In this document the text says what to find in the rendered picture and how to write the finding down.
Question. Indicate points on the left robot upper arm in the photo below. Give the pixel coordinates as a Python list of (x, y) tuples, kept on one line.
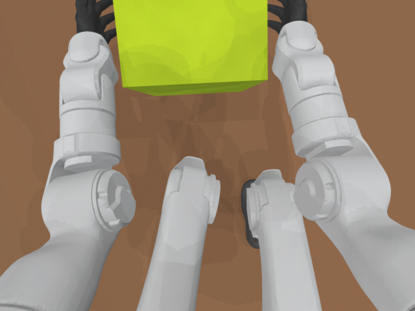
[(84, 214)]

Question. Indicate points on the robot right forearm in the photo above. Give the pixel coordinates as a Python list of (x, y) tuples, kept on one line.
[(314, 100)]

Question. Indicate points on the robot right shin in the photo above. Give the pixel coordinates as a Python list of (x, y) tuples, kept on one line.
[(274, 174)]

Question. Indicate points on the robot left hand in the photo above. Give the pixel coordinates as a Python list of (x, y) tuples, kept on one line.
[(88, 18)]

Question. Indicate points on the right robot upper arm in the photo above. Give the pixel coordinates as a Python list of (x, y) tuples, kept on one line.
[(348, 197)]

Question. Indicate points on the robot right hand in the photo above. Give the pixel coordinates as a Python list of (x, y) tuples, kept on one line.
[(294, 10)]

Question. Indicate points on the right robot foot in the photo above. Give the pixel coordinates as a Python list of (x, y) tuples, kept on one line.
[(252, 241)]

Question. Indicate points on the carton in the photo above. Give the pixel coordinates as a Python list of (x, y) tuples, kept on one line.
[(181, 47)]

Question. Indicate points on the robot left forearm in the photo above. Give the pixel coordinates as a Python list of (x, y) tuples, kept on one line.
[(86, 109)]

